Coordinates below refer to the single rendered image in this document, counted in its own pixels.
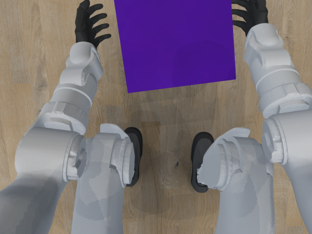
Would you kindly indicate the robot right foot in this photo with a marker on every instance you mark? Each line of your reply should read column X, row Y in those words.
column 202, row 141

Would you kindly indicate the robot right hand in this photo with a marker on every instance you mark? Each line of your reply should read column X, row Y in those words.
column 256, row 13

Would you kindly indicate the carton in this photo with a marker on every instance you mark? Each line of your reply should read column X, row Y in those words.
column 173, row 43

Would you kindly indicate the robot right upper arm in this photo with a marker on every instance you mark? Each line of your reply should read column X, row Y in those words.
column 287, row 140

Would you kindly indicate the robot left upper arm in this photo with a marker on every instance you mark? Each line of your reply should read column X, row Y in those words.
column 47, row 160

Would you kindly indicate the robot right thigh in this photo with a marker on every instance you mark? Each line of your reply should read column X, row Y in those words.
column 237, row 168

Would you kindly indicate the robot left hand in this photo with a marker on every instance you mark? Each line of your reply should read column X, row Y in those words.
column 84, row 24

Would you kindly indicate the robot right forearm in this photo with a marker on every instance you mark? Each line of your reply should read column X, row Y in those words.
column 275, row 77

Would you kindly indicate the robot left forearm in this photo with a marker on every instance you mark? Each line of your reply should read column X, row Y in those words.
column 72, row 99

